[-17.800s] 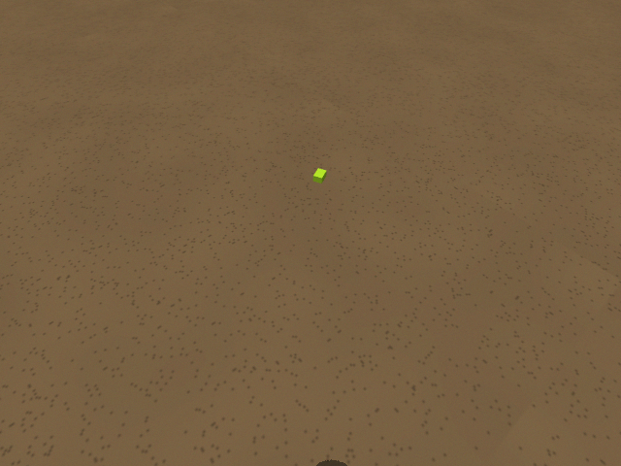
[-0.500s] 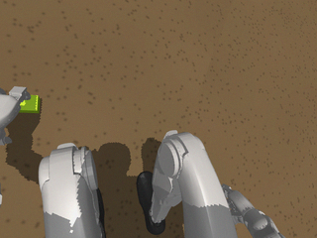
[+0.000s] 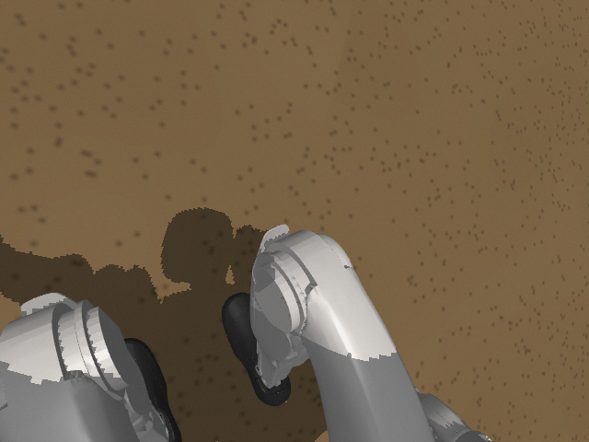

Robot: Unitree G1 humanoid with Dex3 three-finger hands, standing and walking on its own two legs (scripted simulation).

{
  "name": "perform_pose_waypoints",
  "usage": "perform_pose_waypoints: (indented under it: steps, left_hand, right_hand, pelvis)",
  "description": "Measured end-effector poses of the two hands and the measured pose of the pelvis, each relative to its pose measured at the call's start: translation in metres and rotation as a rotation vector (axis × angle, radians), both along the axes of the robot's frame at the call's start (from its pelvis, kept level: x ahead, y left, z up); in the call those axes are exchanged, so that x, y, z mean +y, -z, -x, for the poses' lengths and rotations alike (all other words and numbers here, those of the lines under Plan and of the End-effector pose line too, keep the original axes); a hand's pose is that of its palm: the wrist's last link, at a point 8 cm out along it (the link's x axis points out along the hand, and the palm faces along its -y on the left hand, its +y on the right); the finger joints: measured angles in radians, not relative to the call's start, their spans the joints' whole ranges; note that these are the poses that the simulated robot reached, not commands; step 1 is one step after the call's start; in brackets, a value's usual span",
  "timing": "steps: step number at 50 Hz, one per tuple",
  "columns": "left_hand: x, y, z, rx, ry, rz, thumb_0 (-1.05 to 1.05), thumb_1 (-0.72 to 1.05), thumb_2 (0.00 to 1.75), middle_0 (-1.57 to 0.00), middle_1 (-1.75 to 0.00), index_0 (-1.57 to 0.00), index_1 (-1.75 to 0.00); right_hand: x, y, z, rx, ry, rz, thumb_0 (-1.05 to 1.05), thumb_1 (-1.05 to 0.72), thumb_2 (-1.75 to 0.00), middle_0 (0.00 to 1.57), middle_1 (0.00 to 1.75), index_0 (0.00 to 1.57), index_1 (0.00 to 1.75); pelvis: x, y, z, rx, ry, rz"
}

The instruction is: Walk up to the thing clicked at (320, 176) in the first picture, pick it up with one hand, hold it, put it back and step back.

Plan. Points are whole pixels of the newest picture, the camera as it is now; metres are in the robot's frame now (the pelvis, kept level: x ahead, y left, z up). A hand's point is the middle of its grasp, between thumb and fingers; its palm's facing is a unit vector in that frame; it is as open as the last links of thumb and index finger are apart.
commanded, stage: rest palm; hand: left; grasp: from above
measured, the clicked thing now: out of the picture +0.44 +0.32 -0.29
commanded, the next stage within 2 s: close in 1.16 s
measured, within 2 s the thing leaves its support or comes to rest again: neither
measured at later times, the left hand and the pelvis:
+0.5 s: hand out of the picture +0.42 +0.32 -0.25, palm faces -0.41 -0.07 -0.91, open 14.0 cm; pelvis -0.01 +0.01 +0.00, yaw -3 degrees
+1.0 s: hand out of the picture +0.41 +0.31 -0.27, palm faces -0.50 -0.11 -0.86, open 13.9 cm; pelvis -0.01 +0.00 +0.00, yaw -4 degrees
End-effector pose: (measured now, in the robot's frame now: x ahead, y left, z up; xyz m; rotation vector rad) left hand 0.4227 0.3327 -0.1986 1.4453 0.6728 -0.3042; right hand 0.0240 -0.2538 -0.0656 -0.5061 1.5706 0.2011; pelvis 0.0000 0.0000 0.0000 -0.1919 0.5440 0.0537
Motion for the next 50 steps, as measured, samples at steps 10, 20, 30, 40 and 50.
perform_pose_waypoints:
  steps: [10, 20, 30, 40, 50]
  left_hand:
    - [-0.017, -0.003, 0.003, -0.121, 0.166, 0.120, 0.00, -0.49, 0.93, -0.07, -1.03, -0.10, -1.01]
    - [-0.018, -0.005, 0.010, -0.213, 0.213, 0.027, 0.00, -0.46, 0.90, -0.06, -1.02, -0.11, -0.98]
    - [0.000, 0.007, -0.006, -0.153, 0.022, 0.001, 0.00, -0.46, 0.91, -0.08, -1.01, -0.12, -0.98]
    - [0.001, 0.013, -0.006, -0.051, 0.068, 0.029, 0.00, -0.46, 0.92, -0.11, -1.00, -0.12, -0.98]
    - [-0.021, 0.010, 0.004, -0.113, 0.169, 0.084, 0.00, -0.47, 0.92, -0.08, -1.02, -0.11, -0.99]
  right_hand:
    - [-0.004, -0.011, -0.018, -0.046, -0.124, 0.065, 0.00, -0.91, -0.90, 0.20, 0.30, 0.20, 0.30]
    - [0.010, -0.020, -0.065, -0.180, -0.231, 0.050, 0.00, -0.90, -0.90, 0.20, 0.29, 0.20, 0.30]
    - [0.020, -0.022, -0.064, -0.214, -0.201, 0.021, 0.00, -0.91, -0.90, 0.20, 0.29, 0.20, 0.30]
    - [0.025, -0.016, -0.032, -0.079, -0.154, -0.040, 0.00, -0.91, -0.90, 0.20, 0.29, 0.20, 0.30]
    - [0.019, -0.019, -0.027, -0.095, -0.198, -0.020, 0.00, -0.91, -0.90, 0.20, 0.30, 0.20, 0.30]
  pelvis:
    - [0.001, 0.002, 0.006, -0.059, 0.015, 0.029]
    - [0.011, -0.002, 0.008, -0.049, 0.020, 0.058]
    - [0.013, 0.002, 0.007, -0.035, 0.010, 0.064]
    - [0.008, -0.003, 0.002, -0.040, 0.008, 0.056]
    - [0.005, -0.004, 0.010, -0.084, 0.031, 0.062]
